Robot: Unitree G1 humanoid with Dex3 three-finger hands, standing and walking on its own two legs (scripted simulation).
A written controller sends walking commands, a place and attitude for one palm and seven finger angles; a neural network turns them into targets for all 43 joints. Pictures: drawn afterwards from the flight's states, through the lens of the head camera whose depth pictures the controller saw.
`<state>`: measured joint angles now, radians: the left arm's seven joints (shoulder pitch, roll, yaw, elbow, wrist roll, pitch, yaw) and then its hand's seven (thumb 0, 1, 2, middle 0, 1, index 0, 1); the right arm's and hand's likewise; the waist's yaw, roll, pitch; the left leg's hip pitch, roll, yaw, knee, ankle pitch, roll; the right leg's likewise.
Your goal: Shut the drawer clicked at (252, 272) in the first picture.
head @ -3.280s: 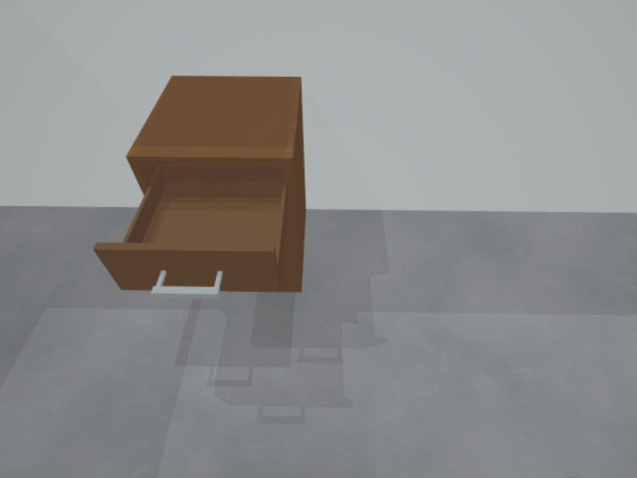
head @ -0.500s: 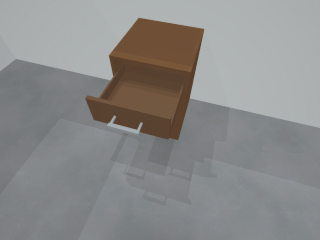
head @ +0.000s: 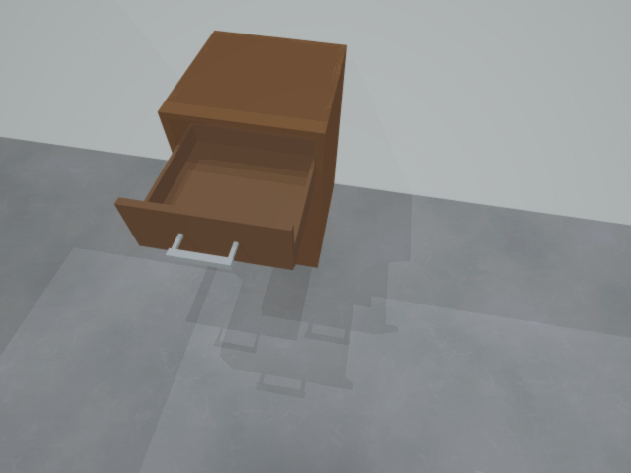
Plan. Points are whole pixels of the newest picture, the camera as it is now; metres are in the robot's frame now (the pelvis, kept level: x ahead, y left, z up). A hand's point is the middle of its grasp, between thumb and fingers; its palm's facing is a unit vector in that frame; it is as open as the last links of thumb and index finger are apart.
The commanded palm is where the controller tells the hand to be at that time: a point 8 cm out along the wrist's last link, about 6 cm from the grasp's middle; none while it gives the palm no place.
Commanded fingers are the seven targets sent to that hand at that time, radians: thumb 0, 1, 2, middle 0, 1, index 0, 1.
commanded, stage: take the last steps up to it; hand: left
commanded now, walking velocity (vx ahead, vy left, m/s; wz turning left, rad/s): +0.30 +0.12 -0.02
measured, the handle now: (203, 251) +0.55 +0.29 -0.24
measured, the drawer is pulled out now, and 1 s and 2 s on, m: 0.30 0.30 0.30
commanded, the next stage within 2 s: come to a stop and stand still in 0.68 s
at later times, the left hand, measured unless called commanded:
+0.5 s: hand out of the picture +0.06 +0.18 -0.16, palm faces +0.08 -0.97 -0.21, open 7.4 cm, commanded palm none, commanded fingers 0.00 0.90 0.90 -0.20 -0.30 -0.20 -0.30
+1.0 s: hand (218, 344) +0.32 +0.19 -0.17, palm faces +0.01 -0.97 -0.23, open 7.4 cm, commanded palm none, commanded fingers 0.00 0.90 0.90 -0.20 -0.30 -0.20 -0.30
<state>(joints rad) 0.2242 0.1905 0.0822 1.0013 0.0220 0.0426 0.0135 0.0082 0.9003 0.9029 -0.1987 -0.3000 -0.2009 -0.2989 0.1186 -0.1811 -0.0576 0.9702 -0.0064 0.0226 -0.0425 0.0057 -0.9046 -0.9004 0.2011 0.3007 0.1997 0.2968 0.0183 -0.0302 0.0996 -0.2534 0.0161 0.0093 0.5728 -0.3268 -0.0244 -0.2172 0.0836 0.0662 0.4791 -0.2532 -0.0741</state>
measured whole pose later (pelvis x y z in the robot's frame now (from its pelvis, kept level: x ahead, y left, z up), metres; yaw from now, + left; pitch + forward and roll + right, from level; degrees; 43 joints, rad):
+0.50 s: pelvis +0.10 -0.01 +0.01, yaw +0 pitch +1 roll +2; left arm 0.34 0.16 0.07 1.08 0.03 -0.04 0.00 0.01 0.90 0.90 -0.20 -0.30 -0.20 -0.30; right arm 0.23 -0.19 -0.06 1.03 -0.02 0.00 0.02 0.01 -0.91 -0.90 0.20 0.30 0.20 0.30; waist 0.02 -0.02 0.09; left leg -0.45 0.05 0.06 0.73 -0.30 -0.01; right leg -0.04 -0.03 -0.02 0.35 -0.32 -0.02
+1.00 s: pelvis +0.24 +0.01 -0.01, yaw +0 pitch +0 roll +2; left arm 0.17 0.16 0.03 1.02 0.01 -0.02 0.02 0.01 0.91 0.90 -0.20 -0.30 -0.20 -0.30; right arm 0.25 -0.16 -0.03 1.07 -0.01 0.02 -0.02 0.01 -0.92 -0.90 0.20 0.30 0.20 0.30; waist -0.03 0.01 0.05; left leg -0.21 0.04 0.06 0.55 -0.29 -0.03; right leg -0.25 -0.02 -0.11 0.60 -0.35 -0.05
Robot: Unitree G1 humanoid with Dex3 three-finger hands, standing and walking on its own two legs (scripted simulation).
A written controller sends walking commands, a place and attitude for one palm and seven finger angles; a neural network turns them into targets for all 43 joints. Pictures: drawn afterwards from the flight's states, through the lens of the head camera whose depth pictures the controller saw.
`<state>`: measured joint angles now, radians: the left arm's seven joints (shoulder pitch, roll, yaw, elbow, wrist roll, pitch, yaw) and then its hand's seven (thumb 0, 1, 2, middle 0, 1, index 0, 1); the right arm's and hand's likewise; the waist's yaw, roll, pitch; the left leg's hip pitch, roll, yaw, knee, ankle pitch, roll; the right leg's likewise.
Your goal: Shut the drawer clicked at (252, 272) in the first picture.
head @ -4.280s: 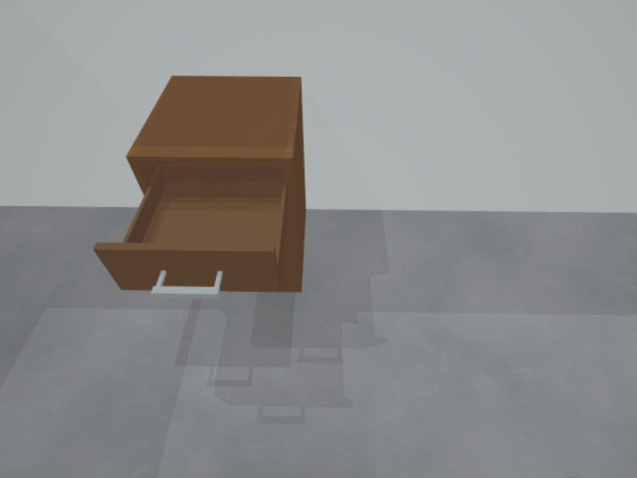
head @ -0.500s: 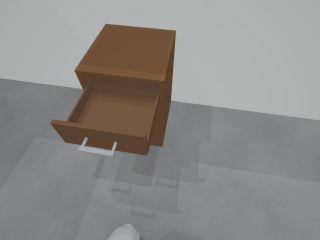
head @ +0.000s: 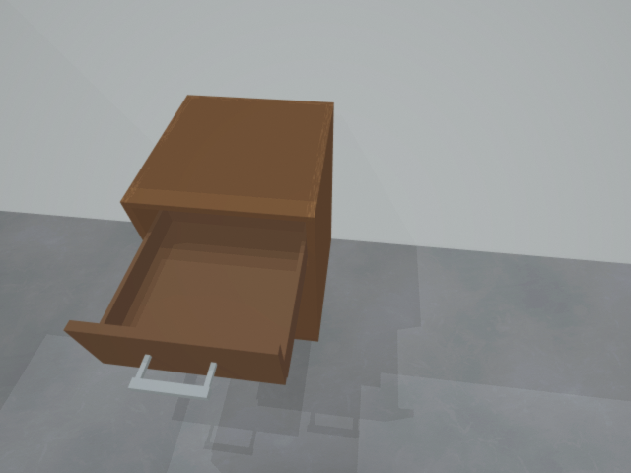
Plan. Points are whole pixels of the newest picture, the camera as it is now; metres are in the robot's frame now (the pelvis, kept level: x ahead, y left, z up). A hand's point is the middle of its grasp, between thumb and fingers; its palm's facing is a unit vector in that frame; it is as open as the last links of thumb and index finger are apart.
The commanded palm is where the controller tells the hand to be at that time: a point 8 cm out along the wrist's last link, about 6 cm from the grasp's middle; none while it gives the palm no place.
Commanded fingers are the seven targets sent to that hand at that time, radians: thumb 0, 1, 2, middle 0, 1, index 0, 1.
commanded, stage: come to a stop and stand still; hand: left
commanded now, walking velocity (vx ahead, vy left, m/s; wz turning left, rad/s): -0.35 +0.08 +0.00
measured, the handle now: (174, 377) +0.31 +0.28 -0.23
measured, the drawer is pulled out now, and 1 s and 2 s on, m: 0.30 0.30 0.30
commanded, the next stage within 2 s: look again from close up in 0.96 s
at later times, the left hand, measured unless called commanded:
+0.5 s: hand out of the picture +0.02 +0.24 -0.17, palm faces +0.03 -0.97 -0.26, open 7.4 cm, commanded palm none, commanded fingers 0.00 0.90 0.90 -0.20 -0.30 -0.20 -0.30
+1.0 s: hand out of the picture -0.01 +0.16 -0.17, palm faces +0.03 -0.98 -0.18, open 7.4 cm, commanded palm none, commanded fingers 0.00 0.90 0.90 -0.20 -0.30 -0.20 -0.30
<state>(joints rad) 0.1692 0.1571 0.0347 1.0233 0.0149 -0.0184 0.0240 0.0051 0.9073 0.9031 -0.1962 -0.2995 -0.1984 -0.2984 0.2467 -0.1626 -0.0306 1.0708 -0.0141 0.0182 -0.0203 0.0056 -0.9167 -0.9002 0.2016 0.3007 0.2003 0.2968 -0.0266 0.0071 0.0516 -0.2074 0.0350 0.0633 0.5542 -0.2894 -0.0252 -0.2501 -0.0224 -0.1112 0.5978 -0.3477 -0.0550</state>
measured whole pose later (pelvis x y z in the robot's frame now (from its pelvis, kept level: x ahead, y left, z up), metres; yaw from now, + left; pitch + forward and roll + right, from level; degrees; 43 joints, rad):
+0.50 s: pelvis -0.01 +0.03 +0.01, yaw +0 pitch +1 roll +1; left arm 0.20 0.23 0.06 1.04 0.01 0.04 0.01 0.01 0.91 0.90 -0.19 -0.30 -0.20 -0.30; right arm 0.16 -0.15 -0.02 1.01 -0.03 0.02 -0.03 0.00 -0.91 -0.90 0.20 0.30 0.20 0.30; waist 0.01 -0.02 0.09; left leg -0.29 0.03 0.03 0.48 -0.20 -0.02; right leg -0.20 0.00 0.00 0.61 -0.42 0.00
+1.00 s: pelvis -0.01 -0.01 +0.01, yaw +1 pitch -2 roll +0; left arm 0.29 0.13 0.00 1.14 0.00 -0.01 0.03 0.02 0.92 0.90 -0.20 -0.30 -0.20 -0.30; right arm 0.32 -0.14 -0.01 1.16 -0.02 0.01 -0.03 0.00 -0.91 -0.90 0.20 0.30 0.20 0.30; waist -0.03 0.00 0.05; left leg -0.19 0.08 -0.01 0.41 -0.18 -0.08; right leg -0.02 0.06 -0.03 0.38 -0.32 -0.06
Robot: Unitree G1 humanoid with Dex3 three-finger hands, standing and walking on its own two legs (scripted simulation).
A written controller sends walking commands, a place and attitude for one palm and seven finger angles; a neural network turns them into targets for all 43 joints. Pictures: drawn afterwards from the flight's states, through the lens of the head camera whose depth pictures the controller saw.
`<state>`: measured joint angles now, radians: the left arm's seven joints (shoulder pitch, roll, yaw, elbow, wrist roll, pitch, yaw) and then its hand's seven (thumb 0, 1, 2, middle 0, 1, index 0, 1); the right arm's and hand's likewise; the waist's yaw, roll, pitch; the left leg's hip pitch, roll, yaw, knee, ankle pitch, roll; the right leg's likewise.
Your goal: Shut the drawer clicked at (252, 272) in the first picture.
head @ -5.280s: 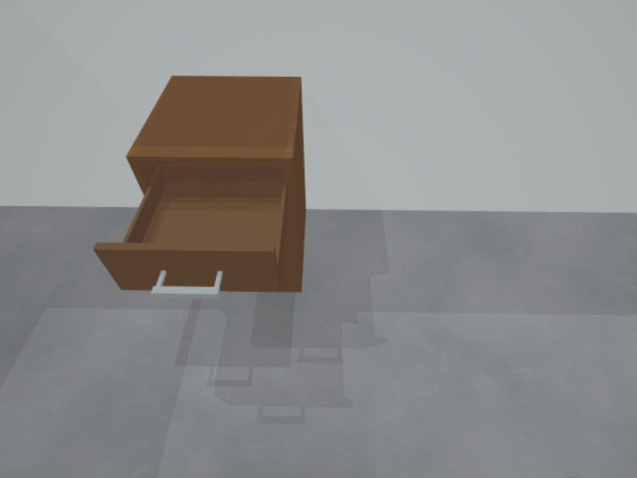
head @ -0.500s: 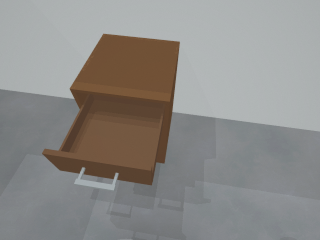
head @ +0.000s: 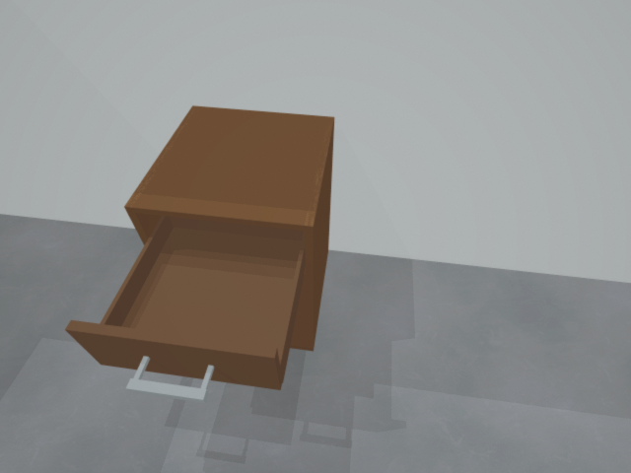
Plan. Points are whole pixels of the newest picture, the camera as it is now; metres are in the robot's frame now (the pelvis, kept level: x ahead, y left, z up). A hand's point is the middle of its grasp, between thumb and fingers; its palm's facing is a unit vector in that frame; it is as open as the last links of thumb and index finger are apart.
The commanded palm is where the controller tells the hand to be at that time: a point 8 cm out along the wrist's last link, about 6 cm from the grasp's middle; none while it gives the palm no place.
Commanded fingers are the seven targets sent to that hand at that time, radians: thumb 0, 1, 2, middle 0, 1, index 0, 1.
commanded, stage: look again from close up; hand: left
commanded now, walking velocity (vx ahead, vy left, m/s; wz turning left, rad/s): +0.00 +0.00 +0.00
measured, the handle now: (172, 379) +0.32 +0.28 -0.24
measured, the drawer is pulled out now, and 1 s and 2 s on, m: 0.30 0.30 0.30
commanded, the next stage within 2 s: come to a stop and stand still in 0.56 s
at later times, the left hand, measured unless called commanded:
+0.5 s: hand out of the picture -0.01 +0.22 -0.19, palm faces -0.02 -0.99 -0.17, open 7.4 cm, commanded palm none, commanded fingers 0.00 0.90 0.90 -0.20 -0.30 -0.20 -0.30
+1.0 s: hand out of the picture -0.04 +0.22 -0.18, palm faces -0.03 -0.97 -0.22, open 7.4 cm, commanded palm none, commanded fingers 0.00 0.90 0.90 -0.20 -0.30 -0.20 -0.30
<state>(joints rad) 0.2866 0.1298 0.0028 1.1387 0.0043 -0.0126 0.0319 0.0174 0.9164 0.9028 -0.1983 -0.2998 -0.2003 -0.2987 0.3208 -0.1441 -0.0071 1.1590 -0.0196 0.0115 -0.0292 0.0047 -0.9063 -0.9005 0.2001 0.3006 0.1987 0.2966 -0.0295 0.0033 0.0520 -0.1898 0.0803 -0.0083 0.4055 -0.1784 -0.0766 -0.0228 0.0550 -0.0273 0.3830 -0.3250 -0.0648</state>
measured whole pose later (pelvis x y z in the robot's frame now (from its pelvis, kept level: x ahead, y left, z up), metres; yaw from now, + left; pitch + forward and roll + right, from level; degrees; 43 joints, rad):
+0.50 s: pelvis -0.02 +0.05 -0.01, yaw -2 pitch -1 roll -1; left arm 0.33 0.17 -0.02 1.03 0.03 0.01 0.04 0.01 0.90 0.90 -0.20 -0.30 -0.20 -0.30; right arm 0.27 -0.16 0.00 1.01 -0.02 0.00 -0.02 0.01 -0.93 -0.90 0.20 0.30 0.20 0.30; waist 0.01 -0.03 -0.01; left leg -0.28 -0.03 0.06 0.53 -0.24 0.07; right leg -0.14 0.01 0.01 0.50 -0.34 0.00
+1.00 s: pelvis -0.01 +0.05 -0.01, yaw -1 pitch +1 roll +0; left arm 0.36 0.17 -0.03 1.06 0.02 -0.01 0.05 0.01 0.90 0.90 -0.20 -0.30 -0.20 -0.30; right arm 0.28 -0.18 0.00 1.02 -0.02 0.01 -0.01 0.01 -0.91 -0.90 0.20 0.30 0.20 0.30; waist -0.01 0.02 0.02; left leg -0.30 -0.04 0.04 0.51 -0.24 0.06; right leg -0.17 0.00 0.00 0.50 -0.35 0.00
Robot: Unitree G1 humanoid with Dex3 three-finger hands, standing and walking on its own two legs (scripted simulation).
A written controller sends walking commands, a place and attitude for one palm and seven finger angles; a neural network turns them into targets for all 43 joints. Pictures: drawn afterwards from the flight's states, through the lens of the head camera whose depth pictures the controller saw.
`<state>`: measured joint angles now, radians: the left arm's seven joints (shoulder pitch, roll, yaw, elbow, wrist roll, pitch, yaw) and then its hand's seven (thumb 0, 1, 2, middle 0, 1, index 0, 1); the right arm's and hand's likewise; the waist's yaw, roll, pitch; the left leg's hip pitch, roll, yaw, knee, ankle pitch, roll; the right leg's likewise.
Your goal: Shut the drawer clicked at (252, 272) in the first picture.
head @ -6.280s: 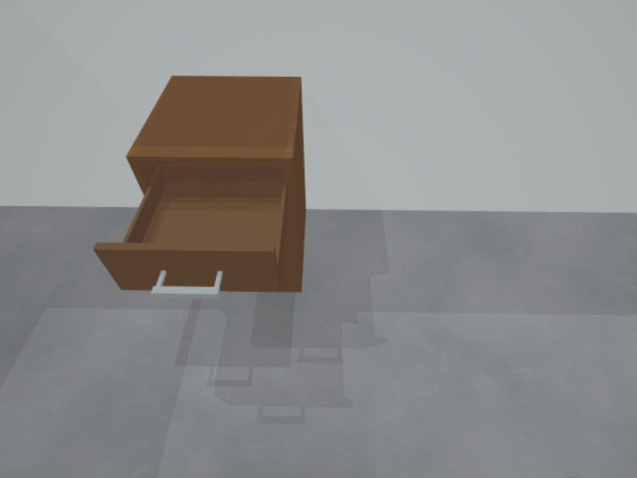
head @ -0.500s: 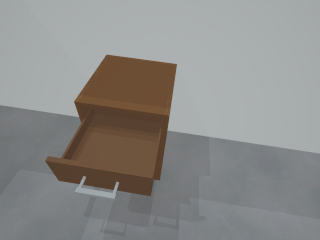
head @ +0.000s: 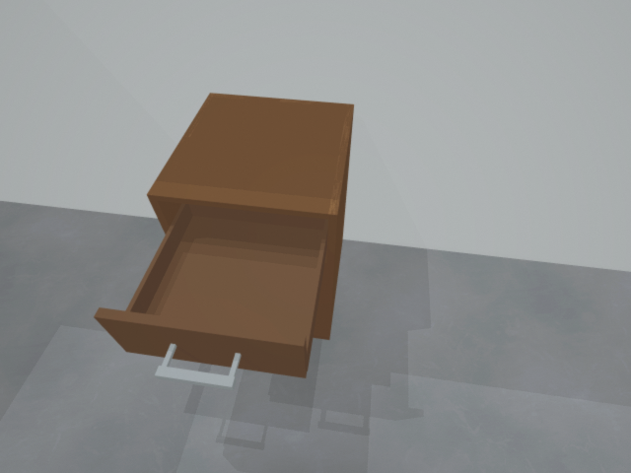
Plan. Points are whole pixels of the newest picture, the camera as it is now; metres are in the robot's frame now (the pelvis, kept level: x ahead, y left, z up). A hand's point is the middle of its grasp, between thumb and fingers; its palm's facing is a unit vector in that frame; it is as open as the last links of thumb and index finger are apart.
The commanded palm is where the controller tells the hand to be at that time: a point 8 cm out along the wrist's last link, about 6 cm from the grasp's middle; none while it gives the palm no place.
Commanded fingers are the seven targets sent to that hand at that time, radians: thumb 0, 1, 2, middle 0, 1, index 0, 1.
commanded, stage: come to a stop and stand still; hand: left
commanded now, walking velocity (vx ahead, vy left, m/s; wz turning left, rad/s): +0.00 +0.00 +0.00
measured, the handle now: (199, 366) +0.33 +0.24 -0.23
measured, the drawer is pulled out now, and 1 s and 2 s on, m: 0.30 0.30 0.30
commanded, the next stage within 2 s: look again from close up in 0.60 s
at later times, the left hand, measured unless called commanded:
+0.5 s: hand out of the picture +0.05 +0.16 -0.17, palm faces -0.03 -0.97 -0.22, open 7.4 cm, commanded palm none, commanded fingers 0.00 0.90 0.90 -0.20 -0.30 -0.20 -0.30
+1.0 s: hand out of the picture -0.02 +0.16 -0.17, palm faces -0.02 -0.98 -0.18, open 7.4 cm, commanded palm none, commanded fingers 0.00 0.90 0.90 -0.20 -0.30 -0.20 -0.30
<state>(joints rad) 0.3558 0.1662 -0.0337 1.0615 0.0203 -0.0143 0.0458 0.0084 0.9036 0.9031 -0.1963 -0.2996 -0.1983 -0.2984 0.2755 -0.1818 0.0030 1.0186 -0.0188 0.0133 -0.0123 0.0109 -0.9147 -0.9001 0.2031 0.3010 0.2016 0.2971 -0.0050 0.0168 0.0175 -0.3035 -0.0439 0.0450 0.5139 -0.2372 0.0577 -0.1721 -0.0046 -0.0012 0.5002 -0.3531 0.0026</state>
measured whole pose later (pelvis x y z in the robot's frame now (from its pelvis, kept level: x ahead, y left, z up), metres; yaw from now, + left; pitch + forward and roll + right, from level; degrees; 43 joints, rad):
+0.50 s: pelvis +0.01 -0.02 +0.00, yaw -1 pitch -2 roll +0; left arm 0.26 0.18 -0.03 1.03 0.01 0.00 0.05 0.01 0.90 0.90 -0.20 -0.30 -0.20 -0.30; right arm 0.22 -0.19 0.01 1.07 -0.01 0.02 -0.01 0.01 -0.90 -0.90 0.20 0.30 0.20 0.30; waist -0.01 -0.01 0.03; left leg -0.20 -0.01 0.05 0.49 -0.25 0.03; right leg -0.07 0.03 0.01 0.44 -0.35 -0.02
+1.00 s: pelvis +0.00 -0.01 +0.01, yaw -1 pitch -2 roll +0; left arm 0.33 0.15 -0.03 1.12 0.01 0.00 0.05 0.01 0.90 0.90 -0.20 -0.30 -0.20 -0.30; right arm 0.25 -0.16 0.02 1.14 -0.01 0.01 -0.02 0.01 -0.90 -0.90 0.20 0.30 0.20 0.30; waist 0.00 -0.02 0.05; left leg -0.19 -0.03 0.06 0.44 -0.22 0.05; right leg -0.06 0.01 0.02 0.41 -0.31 0.00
